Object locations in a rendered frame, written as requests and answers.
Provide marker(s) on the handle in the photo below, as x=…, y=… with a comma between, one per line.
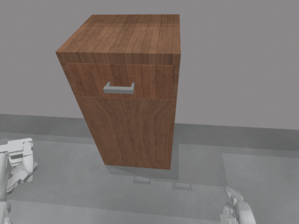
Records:
x=118, y=89

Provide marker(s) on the robot left forearm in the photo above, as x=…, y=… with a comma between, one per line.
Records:
x=5, y=208

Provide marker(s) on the drawer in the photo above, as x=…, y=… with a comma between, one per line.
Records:
x=151, y=81

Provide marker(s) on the robot left hand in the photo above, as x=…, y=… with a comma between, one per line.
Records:
x=18, y=154

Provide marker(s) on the cabinet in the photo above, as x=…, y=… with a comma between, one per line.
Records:
x=128, y=132

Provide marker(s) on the robot right hand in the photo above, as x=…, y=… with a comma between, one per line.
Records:
x=241, y=213

